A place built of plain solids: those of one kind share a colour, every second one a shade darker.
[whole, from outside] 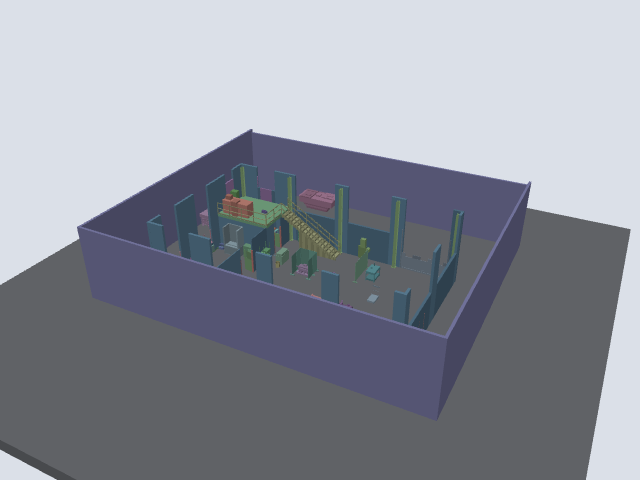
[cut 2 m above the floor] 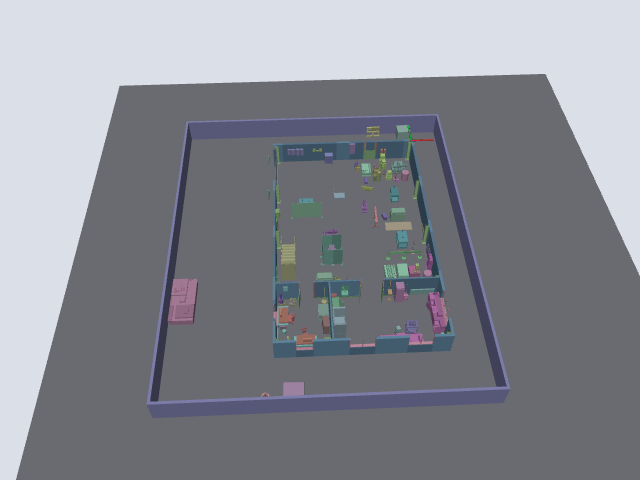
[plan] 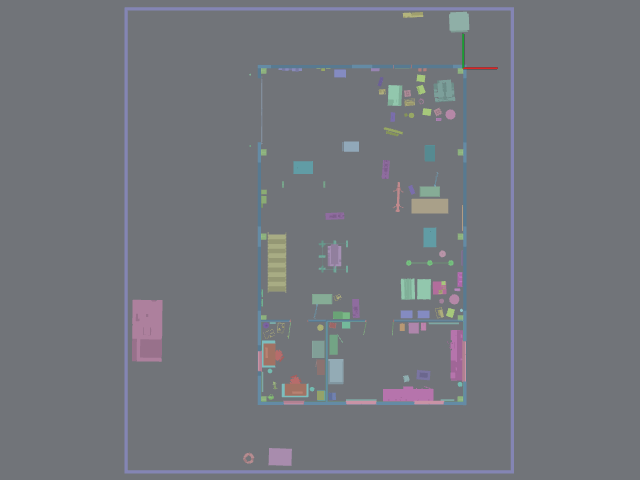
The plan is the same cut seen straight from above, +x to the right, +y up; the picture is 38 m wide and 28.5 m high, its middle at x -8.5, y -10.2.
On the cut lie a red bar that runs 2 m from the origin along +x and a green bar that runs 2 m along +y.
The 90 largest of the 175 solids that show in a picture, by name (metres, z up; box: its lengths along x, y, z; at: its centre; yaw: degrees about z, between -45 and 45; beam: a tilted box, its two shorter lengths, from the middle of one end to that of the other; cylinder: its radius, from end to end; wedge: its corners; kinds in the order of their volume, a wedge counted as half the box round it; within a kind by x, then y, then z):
{
 "yard_bound_1": {"box": [0.2, 27.69, 5.99], "at": [-20.01, -10.22, 2.94]},
 "yard_bound_2": {"box": [23.13, 0.2, 6.29], "at": [-8.55, -23.96, 3.1]},
 "yard_bound_3": {"box": [23.13, 0.2, 6.29], "at": [-8.55, 3.52, 3.1]},
 "yard_bound_4": {"box": [0.2, 27.69, 6.29], "at": [2.92, -10.22, 3.1]},
 "wall_1": {"box": [0.2, 1.76, 6.35], "at": [-12.1, -19.12, 3.12]},
 "wall_2": {"box": [0.2, 0.36, 4.44], "at": [-12.1, -16.62, 2.17]},
 "wall_3": {"box": [0.2, 1.46, 6.35], "at": [-12.1, -15.72, 3.12]},
 "wall_4": {"box": [0.2, 0.61, 6.35], "at": [-12.1, -14.7, 3.12]},
 "wall_5": {"box": [0.2, 3.81, 3.05], "at": [-12.1, -12.5, 1.48]},
 "wall_6": {"box": [0.2, 1.21, 6.35], "at": [-12.1, -10.0, 3.12]},
 "wall_7": {"box": [0.2, 3.81, 3.05], "at": [-12.1, -7.5, 1.48]},
 "wall_8": {"box": [0.2, 1.21, 6.35], "at": [-12.1, -5.0, 3.12]},
 "wall_9": {"box": [0.2, 0.81, 6.35], "at": [-12.1, -0.2, 3.12]},
 "wall_10": {"box": [0.81, 0.2, 6.35], "at": [-11.8, 0.1, 3.12]},
 "wall_11": {"box": [1.56, 0.2, 6.35], "at": [-11.43, -19.9, 3.12]},
 "wall_12": {"box": [1.71, 0.06, 3.05], "at": [-11.15, -15.03, 1.48]},
 "wall_13": {"box": [1.71, 0.06, 3.17], "at": [-11.15, -14.97, 1.53]},
 "wall_14": {"box": [1.21, 0.2, 0.95], "at": [-10.05, -19.9, 0.42]},
 "wall_15": {"box": [4.81, 0.2, 3.05], "at": [-9.0, 0.1, 1.48]},
 "wall_16": {"box": [1.36, 0.2, 6.35], "at": [-8.78, -19.9, 3.12]},
 "wall_17": {"box": [1.1, 0.06, 3.05], "at": [-8.65, -15.03, 1.48]},
 "wall_18": {"box": [1.17, 0.06, 3.17], "at": [-8.62, -14.97, 1.53]},
 "wall_19": {"box": [0.06, 4.8, 3.05], "at": [-8.13, -17.4, 1.48]},
 "wall_20": {"box": [0.06, 4.8, 3.05], "at": [-8.07, -17.4, 1.48]},
 "wall_21": {"box": [1.16, 0.2, 6.35], "at": [-7.53, -19.9, 3.12]},
 "wall_22": {"box": [2.37, 0.06, 3.17], "at": [-6.98, -14.97, 1.53]},
 "wall_23": {"box": [2.31, 0.06, 3.05], "at": [-6.95, -15.03, 1.48]},
 "wall_24": {"box": [1.81, 0.2, 1.05], "at": [-6.05, -19.9, 0.47]},
 "wall_25": {"box": [1.21, 0.2, 6.35], "at": [-6.0, 0.1, 3.12]},
 "wall_26": {"box": [2.26, 0.2, 6.35], "at": [-4.03, -19.9, 3.12]},
 "wall_27": {"box": [4.81, 0.2, 3.05], "at": [-3.0, 0.1, 1.48]},
 "wall_28": {"box": [4.11, 0.06, 3.05], "at": [-2.05, -15.03, 1.48]},
 "wall_29": {"box": [4.11, 0.06, 3.17], "at": [-2.05, -14.97, 1.53]},
 "wall_30": {"box": [1.76, 0.2, 1.05], "at": [-2.02, -19.9, 0.47]},
 "wall_31": {"box": [1.36, 0.2, 6.35], "at": [-0.47, -19.9, 3.12]},
 "wall_32": {"box": [0.81, 0.2, 6.35], "at": [-0.2, 0.1, 3.12]},
 "wall_33": {"box": [0.2, 1.41, 6.35], "at": [0.1, -19.3, 3.12]},
 "wall_34": {"box": [0.2, 1.21, 6.35], "at": [0.1, -15.6, 3.12]},
 "wall_35": {"box": [0.2, 0.61, 6.35], "at": [0.1, -14.7, 3.12]},
 "wall_36": {"box": [0.2, 3.81, 3.05], "at": [0.1, -12.5, 1.48]},
 "wall_37": {"box": [0.2, 1.21, 6.35], "at": [0.1, -10.0, 3.12]},
 "wall_38": {"box": [0.2, 3.81, 3.05], "at": [0.1, -7.5, 1.48]},
 "wall_39": {"box": [0.2, 1.21, 6.35], "at": [0.1, -5.0, 3.12]},
 "wall_40": {"box": [0.2, 3.81, 3.05], "at": [0.1, -2.5, 1.48]},
 "wall_41": {"box": [0.2, 0.81, 6.35], "at": [0.1, -0.2, 3.12]},
 "raised_floor_deck_1": {"box": [4.02, 4.92, 0.24], "at": [-10.02, -17.37, 3.12]},
 "beyond_skip_1": {"box": [0.38, 0.65, 0.9], "at": [-19.11, -14.55, 0.89], "yaw": -0.6},
 "beyond_skip_2": {"box": [1.12, 1.46, 0.1], "at": [-19.08, -14.48, 1.24], "yaw": -0.6},
 "beyond_skip_3": {"box": [1.71, 3.53, 0.57], "at": [-18.76, -15.59, 0.91], "yaw": -0.6},
 "beyond_skip_4": {"box": [1.3, 1.09, 0.1], "at": [-18.53, -16.65, 1.24], "yaw": -0.6},
 "air_handler_1": {"box": [0.93, 2.5, 1.25], "at": [-8.89, -18.27, 3.81]},
 "air_handler_2": {"box": [0.63, 0.54, 1.39], "at": [-8.59, -18.26, 3.88]},
 "test_desk_1": {"box": [1.2, 0.6, 0.86], "at": [-8.38, -13.71, 0.38]},
 "test_desk_2": {"box": [1.08, 0.52, 1.05], "at": [-8.38, -13.71, 0.48]},
 "test_desk_3": {"box": [1.2, 0.6, 0.86], "at": [-1.98, -7.33, 0.38]},
 "test_desk_4": {"box": [1.08, 0.52, 1.05], "at": [-1.98, -7.33, 0.48]},
 "beyond_tote_tank_1": {"box": [1.18, 0.98, 1.02], "at": [-0.24, 2.74, 0.63], "yaw": 2.2},
 "tool_cabinet_1": {"box": [0.7, 0.45, 0.89], "at": [-7.31, -0.32, 0.56]},
 "tool_cabinet_2": {"box": [0.65, 0.5, 0.85], "at": [-7.31, -0.31, 0.55]},
 "tool_cabinet_3": {"box": [0.7, 0.46, 0.91], "at": [-3.36, -14.62, 0.55]},
 "tool_cabinet_4": {"box": [0.7, 0.45, 0.89], "at": [-2.34, -14.62, 0.56]},
 "wall_over_deck_1": {"box": [0.1, 1.86, 1.16], "at": [-12.06, -17.35, 3.8]},
 "wall_over_deck_2": {"box": [4.02, 0.1, 2.22], "at": [-10.02, -19.86, 4.33]},
 "fume_cupboard_1": {"box": [0.11, 1.24, 1.7], "at": [-7.96, -18.01, 1.75]},
 "fume_cupboard_2": {"box": [0.91, 0.13, 1.7], "at": [-7.55, -18.7, 1.75]},
 "fume_cupboard_3": {"box": [0.91, 0.13, 1.7], "at": [-7.55, -17.32, 1.75]},
 "fume_cupboard_4": {"box": [0.85, 0.6, 0.77], "at": [-7.54, -18.46, 0.48]},
 "lab_bench_1": {"box": [0.56, 0.6, 0.77], "at": [-0.45, -17.65, 0.49]},
 "lab_bench_2": {"box": [0.56, 0.6, 0.77], "at": [-0.45, -17.05, 0.49]},
 "lab_bench_3": {"box": [0.56, 0.6, 0.77], "at": [-0.45, -15.85, 0.49]},
 "lab_bench_4": {"box": [0.36, 3.0, 0.2], "at": [-0.19, -17.05, 0.8]},
 "plan_chest_small_1": {"box": [0.64, 0.92, 0.93], "at": [-8.6, -16.7, 0.41]},
 "plan_chest_small_2": {"box": [0.73, 1.02, 0.38], "at": [-8.59, -16.7, 0.67]},
 "safety_cabinet_1": {"box": [0.5, 1.2, 1.15], "at": [-7.69, -16.42, 0.53]},
 "surface_table_1": {"box": [1.16, 0.76, 0.15], "at": [-9.5, -5.9, 0.15]},
 "surface_table_2": {"box": [1.16, 0.76, 0.2], "at": [-9.5, -5.9, 0.79]},
 "surface_table_3": {"box": [0.76, 1.16, 0.21], "at": [-1.98, -10.05, 0.79]},
 "surface_table_4": {"box": [0.76, 1.16, 0.15], "at": [-1.97, -10.05, 0.15]},
 "lab_fridge_1": {"box": [0.56, 0.6, 1.8], "at": [-2.93, -15.42, 0.85]},
 "pallet_stack_1": {"box": [0.79, 1.17, 0.63], "at": [-2.32, -13.12, 0.26], "yaw": -0.6},
 "drum_1": {"cylinder": 0.3, "from": [-0.75, -2.75, 0.0], "to": [-0.75, -2.75, 0.87]},
 "drum_2": {"cylinder": 0.3, "from": [-0.53, -13.72, 0.0], "to": [-0.53, -13.72, 0.87]},
 "beyond_waste_container_1": {"box": [1.36, 1.02, 0.34], "at": [-10.86, -23.08, 1.12], "yaw": -1.9},
 "cupboard_steel_low_1": {"box": [0.45, 0.92, 1.05], "at": [-8.45, -17.75, 0.47]},
 "filing_tall_1": {"box": [0.47, 0.62, 1.37], "at": [-10.2, -19.44, 3.88]},
 "crate_1": {"box": [0.8, 0.77, 0.5], "at": [-1.4, -13.04, 0.2], "yaw": 1.8},
 "big_motor_1": {"box": [0.43, 1.2, 0.4], "at": [-7.64, -11.04, 0.43]},
 "sectional_door_1": {"box": [0.042, 3.88, 1.27], "at": [-11.99, -2.5, 0.58]},
 "stair_openriser_1": {"box": [1.0, 0.1, 2.02], "at": [-11.05, -13.22, 0.96]},
 "slab_anti_fatigue_mat_1": {"box": [2.18, 0.88, 0.07], "at": [-1.98, -8.19, -0.01]}
}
